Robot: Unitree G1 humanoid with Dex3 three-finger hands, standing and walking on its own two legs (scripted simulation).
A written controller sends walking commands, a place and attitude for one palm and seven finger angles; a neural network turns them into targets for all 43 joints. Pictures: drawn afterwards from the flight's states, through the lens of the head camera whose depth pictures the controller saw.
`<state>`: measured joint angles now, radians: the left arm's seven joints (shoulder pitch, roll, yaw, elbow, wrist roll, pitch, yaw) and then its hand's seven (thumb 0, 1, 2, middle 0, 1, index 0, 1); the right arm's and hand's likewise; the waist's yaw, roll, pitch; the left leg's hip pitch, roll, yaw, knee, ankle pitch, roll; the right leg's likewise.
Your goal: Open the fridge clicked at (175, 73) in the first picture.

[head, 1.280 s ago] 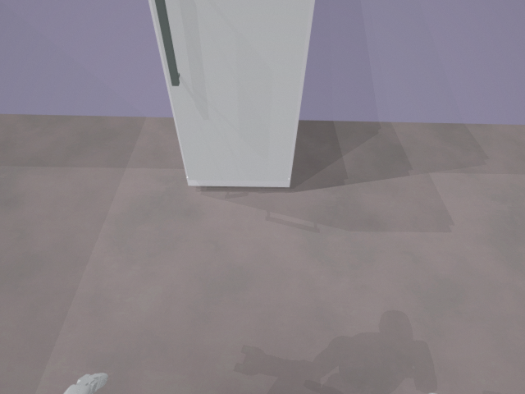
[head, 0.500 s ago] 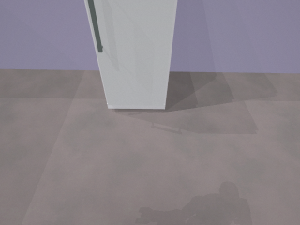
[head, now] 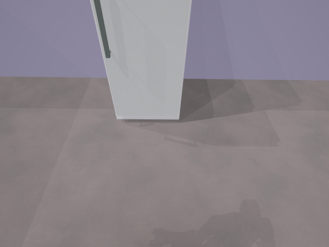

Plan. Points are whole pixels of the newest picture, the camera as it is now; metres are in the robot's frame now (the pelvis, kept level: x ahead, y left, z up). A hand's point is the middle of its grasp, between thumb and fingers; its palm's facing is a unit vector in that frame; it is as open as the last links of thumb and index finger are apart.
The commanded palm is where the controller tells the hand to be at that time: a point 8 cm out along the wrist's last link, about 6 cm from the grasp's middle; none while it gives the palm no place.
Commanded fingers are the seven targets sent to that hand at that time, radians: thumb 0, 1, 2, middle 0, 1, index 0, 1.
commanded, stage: look at it before walking up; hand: left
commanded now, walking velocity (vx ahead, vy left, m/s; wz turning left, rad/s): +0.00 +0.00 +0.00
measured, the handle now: (101, 16) +1.14 +0.40 +0.08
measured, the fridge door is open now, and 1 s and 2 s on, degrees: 0 0 0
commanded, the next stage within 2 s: walk to a spot facing it in 0.16 s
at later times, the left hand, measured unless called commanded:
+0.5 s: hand out of the picture +0.05 +0.23 -0.18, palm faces +0.09 -0.97 -0.25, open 7.4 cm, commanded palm none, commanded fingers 0.00 0.90 0.90 -0.20 -0.30 -0.20 -0.30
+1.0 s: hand (65, 227) +0.21 +0.31 -0.18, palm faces +0.27 -0.95 -0.15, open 7.4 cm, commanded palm none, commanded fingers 0.00 0.90 0.90 -0.20 -0.30 -0.20 -0.30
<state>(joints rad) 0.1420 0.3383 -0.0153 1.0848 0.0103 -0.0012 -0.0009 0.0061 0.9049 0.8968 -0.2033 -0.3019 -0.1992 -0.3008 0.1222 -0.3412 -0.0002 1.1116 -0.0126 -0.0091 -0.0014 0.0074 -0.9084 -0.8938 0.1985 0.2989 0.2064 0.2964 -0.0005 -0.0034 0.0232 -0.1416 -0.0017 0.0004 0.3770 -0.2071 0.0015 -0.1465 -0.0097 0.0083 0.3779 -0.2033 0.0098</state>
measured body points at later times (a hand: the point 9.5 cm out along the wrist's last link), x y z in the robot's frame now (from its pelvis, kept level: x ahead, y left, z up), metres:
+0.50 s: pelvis +0.03 +0.01 -0.01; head +0.02 +0.03 +0.44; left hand +0.04 +0.28 -0.16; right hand +0.08 -0.26 -0.15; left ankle +0.00 +0.12 -0.72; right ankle +0.00 -0.13 -0.75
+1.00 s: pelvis +0.19 +0.12 -0.01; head +0.20 +0.15 +0.44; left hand +0.19 +0.36 -0.17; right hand +0.17 -0.09 -0.15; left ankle +0.07 +0.14 -0.75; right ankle +0.31 +0.01 -0.67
